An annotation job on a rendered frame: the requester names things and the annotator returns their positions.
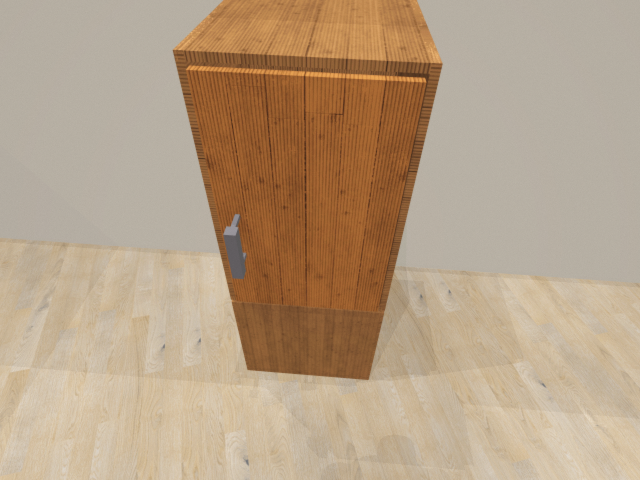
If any cupboard door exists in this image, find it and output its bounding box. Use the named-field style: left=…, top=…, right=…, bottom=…
left=186, top=65, right=426, bottom=312

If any handle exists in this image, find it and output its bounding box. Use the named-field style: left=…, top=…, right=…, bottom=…
left=223, top=214, right=247, bottom=279

